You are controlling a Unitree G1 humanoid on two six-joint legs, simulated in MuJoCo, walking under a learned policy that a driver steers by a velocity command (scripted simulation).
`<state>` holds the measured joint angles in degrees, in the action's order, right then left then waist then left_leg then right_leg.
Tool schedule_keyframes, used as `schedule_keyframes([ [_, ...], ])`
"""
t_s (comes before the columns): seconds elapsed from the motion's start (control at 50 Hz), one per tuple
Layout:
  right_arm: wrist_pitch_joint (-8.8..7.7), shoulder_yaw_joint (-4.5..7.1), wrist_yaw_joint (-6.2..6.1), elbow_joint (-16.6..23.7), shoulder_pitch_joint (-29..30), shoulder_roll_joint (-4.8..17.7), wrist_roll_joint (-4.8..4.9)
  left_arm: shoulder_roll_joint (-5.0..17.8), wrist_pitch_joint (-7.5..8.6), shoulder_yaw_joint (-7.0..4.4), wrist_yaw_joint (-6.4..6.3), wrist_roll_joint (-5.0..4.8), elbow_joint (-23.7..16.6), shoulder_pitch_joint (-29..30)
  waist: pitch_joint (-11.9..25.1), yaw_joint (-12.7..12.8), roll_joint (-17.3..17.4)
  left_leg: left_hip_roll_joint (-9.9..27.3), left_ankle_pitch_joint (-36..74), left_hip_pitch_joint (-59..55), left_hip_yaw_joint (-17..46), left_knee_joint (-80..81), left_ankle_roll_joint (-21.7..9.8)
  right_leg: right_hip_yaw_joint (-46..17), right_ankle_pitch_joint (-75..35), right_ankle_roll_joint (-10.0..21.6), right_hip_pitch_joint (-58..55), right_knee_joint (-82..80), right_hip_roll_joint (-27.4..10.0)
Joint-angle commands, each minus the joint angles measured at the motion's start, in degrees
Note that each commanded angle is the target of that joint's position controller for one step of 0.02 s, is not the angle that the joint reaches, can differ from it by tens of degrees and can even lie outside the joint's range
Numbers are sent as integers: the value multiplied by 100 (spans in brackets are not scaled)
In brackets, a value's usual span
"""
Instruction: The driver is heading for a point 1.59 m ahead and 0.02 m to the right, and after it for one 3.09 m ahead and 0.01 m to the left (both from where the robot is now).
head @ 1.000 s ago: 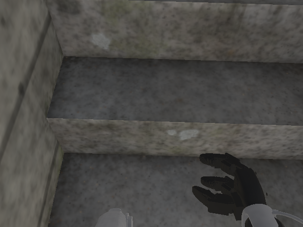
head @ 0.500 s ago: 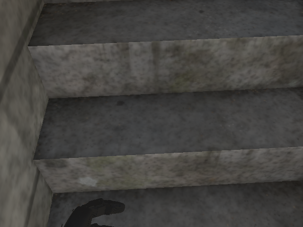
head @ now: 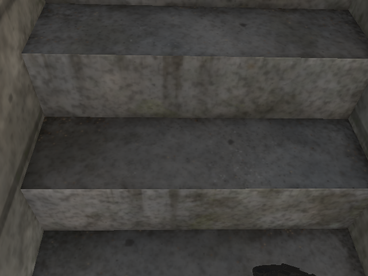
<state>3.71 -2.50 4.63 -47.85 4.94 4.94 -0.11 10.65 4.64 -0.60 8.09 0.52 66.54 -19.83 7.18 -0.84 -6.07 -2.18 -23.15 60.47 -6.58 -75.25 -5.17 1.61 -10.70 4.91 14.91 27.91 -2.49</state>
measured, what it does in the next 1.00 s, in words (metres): climbs: right foot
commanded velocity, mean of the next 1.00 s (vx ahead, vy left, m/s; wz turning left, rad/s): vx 0.03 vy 0.00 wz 0.00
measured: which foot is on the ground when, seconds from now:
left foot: down 0.00-1.00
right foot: down 0.00-0.00, up 0.02-0.30, down 0.32-1.00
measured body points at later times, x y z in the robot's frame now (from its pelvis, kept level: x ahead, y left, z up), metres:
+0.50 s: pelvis +0.09 -0.05 +0.13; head +0.09 -0.07 +0.58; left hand +0.21 +0.15 +0.00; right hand +0.18 -0.27 -0.02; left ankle +0.14 +0.10 -0.59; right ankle +0.14 -0.18 -0.59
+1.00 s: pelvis +0.12 -0.04 +0.14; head +0.12 -0.04 +0.59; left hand +0.21 +0.18 -0.01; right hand +0.21 -0.25 -0.01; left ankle +0.14 +0.10 -0.59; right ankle +0.14 -0.18 -0.59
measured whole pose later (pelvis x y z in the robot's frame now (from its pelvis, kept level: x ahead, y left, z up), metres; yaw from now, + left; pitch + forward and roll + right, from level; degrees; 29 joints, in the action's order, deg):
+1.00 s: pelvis +0.12 -0.04 +0.14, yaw -2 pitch +0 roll +0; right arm -5.1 0.4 5.4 -59.6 -7.8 9.1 0.2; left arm 9.1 4.8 -1.2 5.5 -0.1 59.1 -8.8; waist -0.6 0.7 0.1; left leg 2.1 -16.5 17.1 1.0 -33.9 2.1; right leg -1.5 15.8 -1.6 17.5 33.7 -1.2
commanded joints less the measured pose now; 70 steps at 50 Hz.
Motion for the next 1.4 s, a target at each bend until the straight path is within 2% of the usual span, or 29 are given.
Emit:
schedule_keyframes([
  [0.02,205,373,-51,-109,-1464,825,-399,164,-392,-113,232,-3,299,-553,696,-864,1976,1339,-1156,-2581,4606,4758,-1872,-1012,469,-249,1669,5287,234],
  [0.04,24,411,-101,-360,-1807,903,-311,216,-430,-189,205,-55,264,-453,700,-775,1909,1519,-2262,-3138,5426,5016,-1772,-1693,863,-95,3296,7290,253],
  [0.06,-233,397,-126,-709,-1835,848,-292,215,-310,-206,30,-107,145,-2,191,-548,1443,1351,-2636,-3031,5203,4855,-1451,-1827,1046,75,4381,8156,323],
  [0.08,-450,301,-130,-907,-1536,509,-272,112,-178,-173,-195,-37,47,443,-2,-309,760,1134,-2262,-3108,4414,4639,-1176,-1838,1348,185,4948,8231,407],
  [0.1,-649,230,-167,-1093,-1182,180,-204,43,-143,-88,-376,13,-17,509,106,16,305,1047,-1669,-3156,3689,4523,-957,-1758,1626,145,5109,7977,284],
  [0.12,-785,124,-163,-1067,-638,-143,-90,-38,-152,-39,-526,-6,-49,519,98,350,80,862,-1189,-2709,2874,4605,-715,-1474,2126,-70,4774,7421,45],
  [0.14,-889,82,-136,-871,-24,-224,38,-183,-184,14,-577,-50,3,425,49,614,188,622,-748,-2288,2107,4687,-473,-1313,2535,-371,4333,6886,-66],
  [0.16,-897,36,-63,-775,-232,-113,-30,57,-232,3,-549,-40,-131,563,337,628,220,572,-400,-2407,1691,4521,-212,-1064,2253,-849,3987,6192,-289],
  [0.18,-917,92,-33,-575,-179,161,6,201,-216,-16,-511,-110,-74,659,330,570,533,486,-109,-2195,1277,4599,-120,-833,2330,-1135,3646,5929,-297],
  [0.2,-917,135,73,-284,88,470,199,165,-136,59,-390,-251,-282,1059,163,553,438,459,-49,-2203,779,5105,269,-274,4155,-1531,2936,4417,-242],
  [0.22,-799,295,30,-286,20,946,154,352,-40,47,-219,-297,-386,1171,425,359,633,309,-75,-2157,599,4950,328,-188,3860,-1647,1812,2911,-133],
  [0.24,-836,333,93,-457,-244,1138,80,198,112,33,-37,-202,-408,1146,23,463,889,275,-279,-1667,527,5100,386,70,2778,-1710,473,2605,-38],
  [0.26,-831,379,123,-602,-483,1131,-114,299,241,-16,-132,15,-278,661,-157,520,948,601,71,-1696,884,4793,174,-332,1566,-1489,5,2845,-69],
  [0.28,-834,366,208,-624,-646,965,-24,340,297,-42,-236,97,-339,747,-536,546,756,783,711,-2446,967,4832,-75,-324,1294,-1285,433,2212,-67],
  [0.3,-813,335,423,-791,-1044,681,120,316,242,33,-242,41,-481,915,-639,359,424,587,1031,-3812,913,4517,27,-368,1497,-1014,1180,969,-36],
  [0.32,-752,428,522,-1054,-1542,801,154,367,203,71,-283,91,-692,1276,-658,-14,605,690,1510,-4246,1236,4275,-77,-500,1367,-853,1254,585,-33],
  [0.34,-775,508,448,-1156,-1935,877,154,495,210,91,-278,-37,-896,1296,-185,-309,404,527,1215,-4430,1010,3996,127,-646,1149,-554,725,473,-98],
  [0.36,-808,443,339,-1205,-2128,591,19,613,229,45,-243,-237,-1042,1560,-154,-443,41,360,642,-3989,691,4065,364,-768,1305,-273,272,393,-85],
  [0.38,-852,425,266,-1106,-1700,712,-51,613,149,-65,-178,-249,-922,1310,-490,-93,240,265,321,-3866,449,3987,596,-1012,3100,-231,680,-55,-65],
  [0.4,-852,380,239,-963,-1406,627,-86,575,118,-92,-164,-240,-855,1328,-773,-7,295,288,309,-3734,425,4039,681,-1238,3655,-193,788,-310,-115],
  [0.44,-880,403,146,-918,-1079,730,-7,540,98,-100,-166,-121,-920,1413,-764,188,288,337,549,-3341,490,4010,719,-1436,3423,-55,230,-488,-240],
  [0.5,-921,304,35,-936,-1097,632,106,512,99,-103,-201,-109,-834,1443,-509,199,274,456,800,-3618,567,4033,699,-1326,2959,-104,-55,-497,-216],
  [0.56,-951,257,43,-921,-1093,659,57,339,52,-62,-155,-60,-838,1443,-469,179,357,466,983,-3801,594,4245,626,-971,2381,-157,-134,-367,-37],
  [0.68,-960,231,38,-997,-1190,739,47,258,65,-86,-134,6,-864,1276,-396,200,531,487,1217,-4159,689,4361,602,-631,1631,-181,-76,-133,52],
  [0.72,-935,261,34,-1002,-1198,836,21,250,86,-76,-157,5,-904,1270,-314,178,541,501,1255,-4291,724,4367,580,-574,1682,-197,-18,-98,64],
  [0.98,-905,329,98,-1015,-1391,809,37,151,54,-82,-243,-51,-953,1087,-547,109,718,488,1528,-4588,898,4751,489,-340,2175,-370,374,5,118],
  [1.0,-894,344,129,-1022,-1454,788,17,45,64,-33,-250,-88,-904,979,-639,100,798,469,1504,-4605,932,4870,476,-393,2145,-348,406,-30,105],
  [1.08,-838,361,162,-1042,-1566,759,13,93,50,-33,-252,-89,-869,896,-651,85,691,438,1364,-4663,931,4995,468,-379,2194,-379,310,-144,114],
  [1.4,-716,297,165,-1240,-2132,740,-3,113,-102,-25,-196,-58,-725,450,-949,98,634,353,982,-4564,801,5287,556,-389,2313,-389,3,-572,199],
])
